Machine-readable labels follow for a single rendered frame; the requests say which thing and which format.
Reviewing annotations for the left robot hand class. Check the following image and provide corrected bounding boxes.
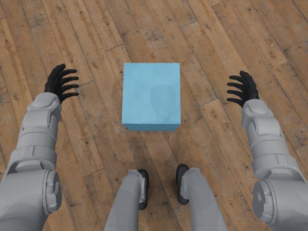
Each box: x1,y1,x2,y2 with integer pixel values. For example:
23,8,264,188
44,64,79,104

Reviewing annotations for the robot right shin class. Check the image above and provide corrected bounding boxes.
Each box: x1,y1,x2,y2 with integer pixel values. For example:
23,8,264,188
180,168,205,199

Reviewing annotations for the left robot foot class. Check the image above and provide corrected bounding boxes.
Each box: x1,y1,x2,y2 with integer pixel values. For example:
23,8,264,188
138,169,149,210

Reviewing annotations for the robot left forearm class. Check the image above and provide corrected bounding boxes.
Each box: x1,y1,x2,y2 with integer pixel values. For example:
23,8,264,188
0,92,62,187

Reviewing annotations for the left robot upper arm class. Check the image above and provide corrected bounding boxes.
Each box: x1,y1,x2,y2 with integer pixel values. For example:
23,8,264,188
0,169,62,231

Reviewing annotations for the right robot hand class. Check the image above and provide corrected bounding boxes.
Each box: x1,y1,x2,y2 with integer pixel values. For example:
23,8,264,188
227,71,259,108

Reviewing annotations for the carton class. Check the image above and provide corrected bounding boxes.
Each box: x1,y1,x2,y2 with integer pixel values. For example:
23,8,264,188
122,63,181,131

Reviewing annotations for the right robot upper arm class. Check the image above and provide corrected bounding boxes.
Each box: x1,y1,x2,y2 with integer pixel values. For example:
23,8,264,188
252,178,308,231

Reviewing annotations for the robot right forearm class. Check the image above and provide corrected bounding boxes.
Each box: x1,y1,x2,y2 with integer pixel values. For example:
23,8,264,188
241,99,308,186

